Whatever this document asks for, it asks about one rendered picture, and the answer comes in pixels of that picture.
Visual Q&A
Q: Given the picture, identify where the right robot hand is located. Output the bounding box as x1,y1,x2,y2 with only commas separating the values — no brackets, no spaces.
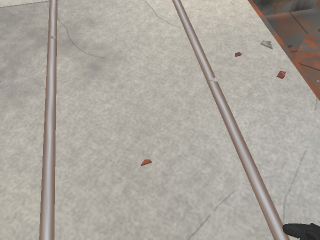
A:
282,223,320,240

